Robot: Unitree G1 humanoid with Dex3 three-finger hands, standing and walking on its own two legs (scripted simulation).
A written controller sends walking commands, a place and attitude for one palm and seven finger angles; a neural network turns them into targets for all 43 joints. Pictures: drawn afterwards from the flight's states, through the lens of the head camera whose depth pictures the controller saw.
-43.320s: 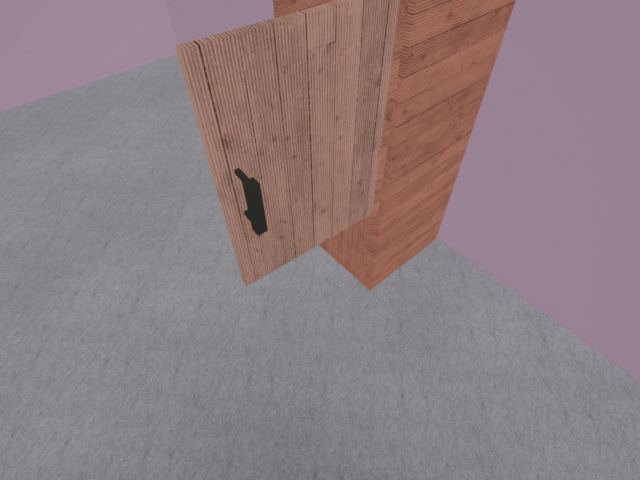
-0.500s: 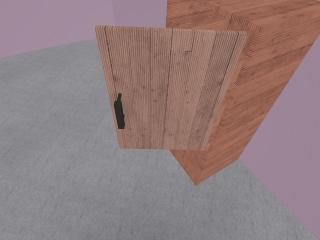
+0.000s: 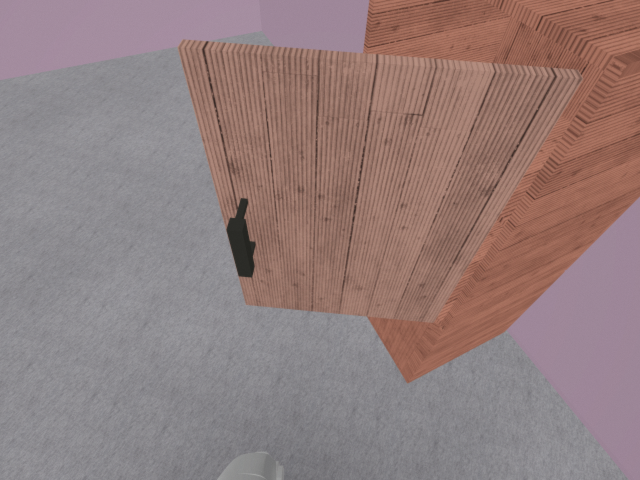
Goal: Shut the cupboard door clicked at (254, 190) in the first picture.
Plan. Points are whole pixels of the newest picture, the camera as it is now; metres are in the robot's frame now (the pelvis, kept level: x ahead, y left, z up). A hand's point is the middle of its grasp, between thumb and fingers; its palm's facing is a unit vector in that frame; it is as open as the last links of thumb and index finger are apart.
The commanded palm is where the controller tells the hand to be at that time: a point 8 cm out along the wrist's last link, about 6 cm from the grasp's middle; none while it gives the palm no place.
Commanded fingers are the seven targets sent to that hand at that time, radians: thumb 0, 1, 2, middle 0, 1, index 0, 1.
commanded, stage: come to a stop and stand still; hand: left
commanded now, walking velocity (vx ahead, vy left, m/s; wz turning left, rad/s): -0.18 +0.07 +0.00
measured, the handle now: (244, 238) +0.46 +0.17 -0.04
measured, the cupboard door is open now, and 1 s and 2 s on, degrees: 59 59 59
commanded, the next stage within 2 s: look again from close up in 1.32 s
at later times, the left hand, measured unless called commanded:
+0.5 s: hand out of the picture +0.09 +0.15 -0.16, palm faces +0.01 -0.96 -0.28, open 7.4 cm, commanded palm none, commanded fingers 0.00 0.90 0.90 -0.20 -0.30 -0.20 -0.30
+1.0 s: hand out of the picture +0.00 +0.21 -0.17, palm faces +0.02 -0.98 -0.19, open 7.4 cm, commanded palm none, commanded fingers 0.00 0.90 0.90 -0.20 -0.30 -0.20 -0.30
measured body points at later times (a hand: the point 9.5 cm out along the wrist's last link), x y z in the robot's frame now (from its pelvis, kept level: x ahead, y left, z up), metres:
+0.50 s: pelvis +0.02 -0.04 +0.00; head +0.05 -0.06 +0.45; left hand +0.09 +0.20 -0.13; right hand +0.11 -0.27 -0.16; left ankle +0.04 +0.09 -0.69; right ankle +0.03 -0.17 -0.73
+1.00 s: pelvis -0.01 +0.02 +0.02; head +0.02 +0.05 +0.46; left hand +0.00 +0.26 -0.15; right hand +0.02 -0.21 -0.13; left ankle -0.03 +0.09 -0.73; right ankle -0.04 -0.12 -0.70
